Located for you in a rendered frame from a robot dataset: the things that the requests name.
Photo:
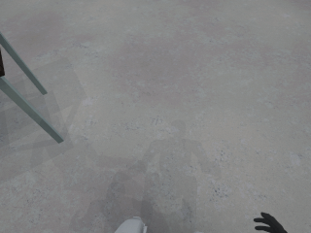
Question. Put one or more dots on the table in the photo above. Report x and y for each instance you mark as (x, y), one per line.
(10, 91)

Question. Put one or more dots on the left robot shin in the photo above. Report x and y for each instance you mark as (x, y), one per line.
(136, 217)

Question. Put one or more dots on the robot left thigh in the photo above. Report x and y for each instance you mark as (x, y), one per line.
(132, 226)

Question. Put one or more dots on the right robot hand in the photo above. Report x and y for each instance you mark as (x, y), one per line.
(274, 225)

